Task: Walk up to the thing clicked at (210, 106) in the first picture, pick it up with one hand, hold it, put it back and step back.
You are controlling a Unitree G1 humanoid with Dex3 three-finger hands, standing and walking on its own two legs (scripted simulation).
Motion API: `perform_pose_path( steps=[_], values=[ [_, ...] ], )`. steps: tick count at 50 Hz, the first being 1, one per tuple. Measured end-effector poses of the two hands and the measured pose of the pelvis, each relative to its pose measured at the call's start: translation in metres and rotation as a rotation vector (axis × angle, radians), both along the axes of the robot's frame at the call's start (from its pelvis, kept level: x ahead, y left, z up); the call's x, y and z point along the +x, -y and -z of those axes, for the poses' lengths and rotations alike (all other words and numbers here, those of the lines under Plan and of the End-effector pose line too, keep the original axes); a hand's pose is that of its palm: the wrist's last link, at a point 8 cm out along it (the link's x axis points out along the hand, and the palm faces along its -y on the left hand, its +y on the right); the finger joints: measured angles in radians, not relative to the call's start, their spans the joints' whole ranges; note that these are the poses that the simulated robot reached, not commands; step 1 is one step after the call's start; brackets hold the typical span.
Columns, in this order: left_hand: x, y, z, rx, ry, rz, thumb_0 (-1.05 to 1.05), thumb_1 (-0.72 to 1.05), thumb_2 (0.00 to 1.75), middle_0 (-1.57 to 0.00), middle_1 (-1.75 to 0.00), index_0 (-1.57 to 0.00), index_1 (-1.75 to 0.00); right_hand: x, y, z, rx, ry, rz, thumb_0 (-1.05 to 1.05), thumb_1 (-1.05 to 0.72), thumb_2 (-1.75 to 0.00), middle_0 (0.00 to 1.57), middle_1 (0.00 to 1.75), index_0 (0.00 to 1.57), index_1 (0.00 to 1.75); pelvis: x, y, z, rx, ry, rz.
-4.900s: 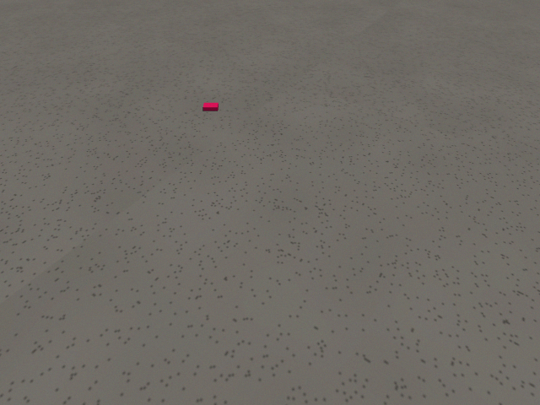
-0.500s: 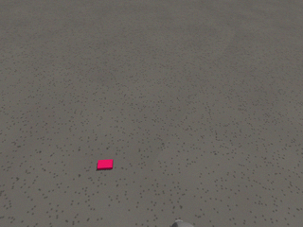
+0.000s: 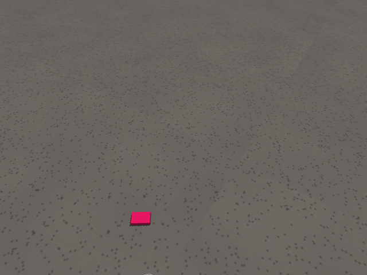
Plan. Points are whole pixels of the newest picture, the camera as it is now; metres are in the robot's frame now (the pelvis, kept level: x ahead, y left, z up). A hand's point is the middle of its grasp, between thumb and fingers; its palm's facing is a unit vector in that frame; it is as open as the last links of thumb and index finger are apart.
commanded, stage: walk up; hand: left
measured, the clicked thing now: (141, 218) +0.53 +0.25 -0.74
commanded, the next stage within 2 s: stand in 1.62 s
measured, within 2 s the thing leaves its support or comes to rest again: neither
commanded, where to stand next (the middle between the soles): +0.11 -0.01 m, yaw +0 degrees
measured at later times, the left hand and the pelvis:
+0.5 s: hand out of the picture +0.14 +0.26 -0.14, palm faces -0.05 -0.93 -0.36, open 7.4 cm; pelvis +0.06 +0.00 +0.01, yaw -2 degrees
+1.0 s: hand (87, 262) +0.19 +0.24 -0.13, palm faces -0.02 -0.95 -0.32, open 7.4 cm; pelvis +0.08 +0.00 +0.03, yaw -1 degrees
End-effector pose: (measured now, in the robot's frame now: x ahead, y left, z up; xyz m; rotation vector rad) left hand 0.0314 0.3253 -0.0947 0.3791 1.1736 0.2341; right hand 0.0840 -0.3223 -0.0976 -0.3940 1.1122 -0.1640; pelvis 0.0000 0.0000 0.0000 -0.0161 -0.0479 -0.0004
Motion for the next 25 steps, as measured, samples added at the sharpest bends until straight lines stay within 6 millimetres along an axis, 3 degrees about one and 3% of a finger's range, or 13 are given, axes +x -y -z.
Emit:
perform_pose_path(
  steps=[4, 10, 18, 25],
  values=[
    [0.017, -0.007, 0.017, -0.022, -0.038, -0.003, 0.01, 0.90, 0.90, -0.20, -0.29, -0.20, -0.30, 0.013, -0.016, -0.004, -0.009, 0.025, 0.012, 0.00, -0.90, -0.90, 0.21, 0.30, 0.21, 0.30, 0.011, -0.011, 0.003, 0.012, 0.007, 0.011],
    [0.040, -0.004, 0.017, -0.046, -0.063, 0.026, 0.01, 0.90, 0.90, -0.20, -0.29, -0.20, -0.30, 0.016, -0.019, -0.014, -0.017, 0.019, 0.040, 0.00, -0.90, -0.89, 0.21, 0.30, 0.21, 0.30, 0.027, -0.012, -0.005, 0.011, 0.001, 0.028],
    [0.058, 0.007, 0.014, -0.020, -0.074, 0.007, 0.01, 0.90, 0.90, -0.20, -0.29, -0.20, -0.30, 0.025, -0.007, 0.008, 0.004, -0.041, 0.084, 0.00, -0.90, -0.90, 0.21, 0.30, 0.21, 0.30, 0.046, -0.003, 0.000, 0.013, -0.003, 0.034],
    [0.102, 0.019, 0.006, -0.054, -0.038, 0.018, 0.01, 0.90, 0.90, -0.20, -0.29, -0.20, -0.30, 0.034, -0.021, 0.012, 0.048, -0.086, 0.084, 0.01, -0.90, -0.90, 0.21, 0.30, 0.21, 0.30, 0.063, -0.004, -0.010, 0.016, -0.011, 0.030]
  ],
)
